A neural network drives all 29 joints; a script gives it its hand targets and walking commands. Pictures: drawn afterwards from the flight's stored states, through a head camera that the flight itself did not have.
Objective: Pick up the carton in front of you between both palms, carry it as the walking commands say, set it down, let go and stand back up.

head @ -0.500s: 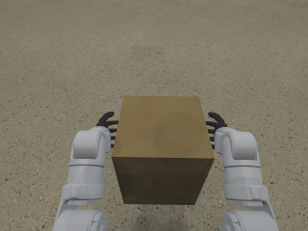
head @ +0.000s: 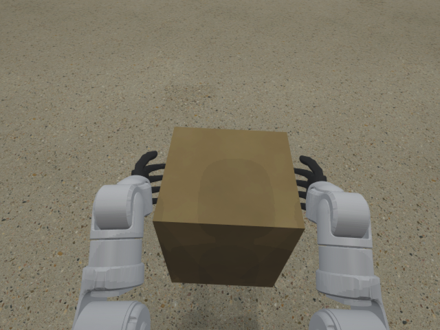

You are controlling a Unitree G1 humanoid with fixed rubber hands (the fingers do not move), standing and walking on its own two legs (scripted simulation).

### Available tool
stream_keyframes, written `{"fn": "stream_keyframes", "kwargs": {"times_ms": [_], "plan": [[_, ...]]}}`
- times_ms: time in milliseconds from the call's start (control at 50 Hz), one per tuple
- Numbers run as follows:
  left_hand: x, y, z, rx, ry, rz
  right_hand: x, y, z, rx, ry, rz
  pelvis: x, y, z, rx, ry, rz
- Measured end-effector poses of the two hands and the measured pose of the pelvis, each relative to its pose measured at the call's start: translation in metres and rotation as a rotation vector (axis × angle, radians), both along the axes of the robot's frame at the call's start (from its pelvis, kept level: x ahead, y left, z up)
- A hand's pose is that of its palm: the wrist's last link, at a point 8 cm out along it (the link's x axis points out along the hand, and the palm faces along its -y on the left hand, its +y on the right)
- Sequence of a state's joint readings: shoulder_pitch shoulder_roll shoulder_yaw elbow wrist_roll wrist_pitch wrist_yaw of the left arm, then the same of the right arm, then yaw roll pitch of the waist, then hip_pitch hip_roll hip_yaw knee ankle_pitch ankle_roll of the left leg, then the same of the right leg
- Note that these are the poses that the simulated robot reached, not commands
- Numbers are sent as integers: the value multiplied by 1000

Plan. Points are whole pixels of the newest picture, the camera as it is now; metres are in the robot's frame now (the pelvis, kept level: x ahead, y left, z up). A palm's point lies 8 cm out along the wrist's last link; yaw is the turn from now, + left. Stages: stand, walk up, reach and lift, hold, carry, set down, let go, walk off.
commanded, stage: carry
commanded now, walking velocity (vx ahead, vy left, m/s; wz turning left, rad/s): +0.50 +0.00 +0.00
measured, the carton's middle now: (226, 211) +0.35 +0.00 +0.02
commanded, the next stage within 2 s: none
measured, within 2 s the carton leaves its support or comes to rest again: neither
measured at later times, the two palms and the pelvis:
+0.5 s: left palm (168, 134) +0.50 +0.13 +0.09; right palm (304, 136) +0.51 -0.17 +0.08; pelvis +0.24 -0.03 +0.00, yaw +3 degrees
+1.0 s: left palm (159, 131) +0.52 +0.15 +0.08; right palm (291, 129) +0.54 -0.15 +0.08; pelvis +0.27 -0.01 -0.01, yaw +3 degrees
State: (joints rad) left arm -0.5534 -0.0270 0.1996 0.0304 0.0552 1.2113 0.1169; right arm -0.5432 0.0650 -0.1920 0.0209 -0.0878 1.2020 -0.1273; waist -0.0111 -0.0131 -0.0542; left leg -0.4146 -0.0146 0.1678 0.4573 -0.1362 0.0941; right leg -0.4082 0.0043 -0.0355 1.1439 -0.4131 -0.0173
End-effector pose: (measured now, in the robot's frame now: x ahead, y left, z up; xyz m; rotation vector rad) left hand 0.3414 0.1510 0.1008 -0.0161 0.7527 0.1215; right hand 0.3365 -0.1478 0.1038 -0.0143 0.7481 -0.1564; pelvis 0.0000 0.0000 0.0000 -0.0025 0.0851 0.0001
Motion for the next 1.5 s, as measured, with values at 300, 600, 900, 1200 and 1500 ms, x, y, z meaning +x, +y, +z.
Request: {"fn": "stream_keyframes", "kwargs": {"times_ms": [300,600,900,1200,1500], "plan": [[106,-16,-6,-25,-65,62,117,-17,-4,46,-65,-13,176,-20,6,-14,-25,13],[178,-16,-4,13,-60,88,200,-16,-10,60,-59,30,267,-27,2,-13,-36,52],[185,0,-18,4,-31,98,210,0,-21,42,-30,45,279,-15,-6,-8,-34,59],[160,3,-36,34,-29,72,183,3,-38,14,-30,65,256,-11,-3,-2,-55,57],[154,4,-61,78,-40,35,177,5,-64,-33,-43,99,231,-9,-2,5,-62,55]]}}
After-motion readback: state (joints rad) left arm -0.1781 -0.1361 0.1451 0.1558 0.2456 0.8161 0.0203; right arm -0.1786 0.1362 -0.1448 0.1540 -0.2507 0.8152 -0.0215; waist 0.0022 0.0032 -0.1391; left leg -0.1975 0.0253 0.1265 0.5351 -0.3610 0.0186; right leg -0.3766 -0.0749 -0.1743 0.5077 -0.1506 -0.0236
